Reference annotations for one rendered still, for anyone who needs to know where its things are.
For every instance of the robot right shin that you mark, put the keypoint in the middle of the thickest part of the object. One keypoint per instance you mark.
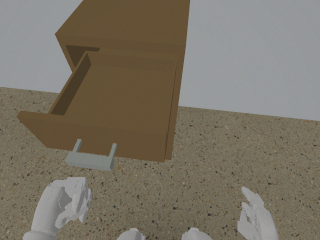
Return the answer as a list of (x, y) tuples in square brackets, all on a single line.
[(194, 229)]

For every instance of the left robot hand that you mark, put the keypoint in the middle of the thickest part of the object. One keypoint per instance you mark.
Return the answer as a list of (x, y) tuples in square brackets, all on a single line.
[(71, 194)]

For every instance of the drawer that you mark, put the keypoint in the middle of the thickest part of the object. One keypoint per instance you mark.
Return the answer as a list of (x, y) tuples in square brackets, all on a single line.
[(111, 98)]

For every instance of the right robot hand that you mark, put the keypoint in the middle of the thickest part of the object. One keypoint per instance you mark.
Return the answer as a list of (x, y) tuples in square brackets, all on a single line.
[(261, 225)]

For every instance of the cabinet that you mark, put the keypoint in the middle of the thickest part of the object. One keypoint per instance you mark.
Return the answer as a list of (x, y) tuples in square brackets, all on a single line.
[(153, 28)]

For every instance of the robot right thigh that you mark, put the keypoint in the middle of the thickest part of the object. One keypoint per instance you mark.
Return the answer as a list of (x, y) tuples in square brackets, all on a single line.
[(195, 235)]

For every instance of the handle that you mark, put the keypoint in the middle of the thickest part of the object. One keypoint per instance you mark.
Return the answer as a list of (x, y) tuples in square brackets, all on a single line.
[(91, 161)]

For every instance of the left robot forearm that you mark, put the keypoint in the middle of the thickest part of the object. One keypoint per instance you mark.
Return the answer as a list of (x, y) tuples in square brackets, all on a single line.
[(38, 235)]

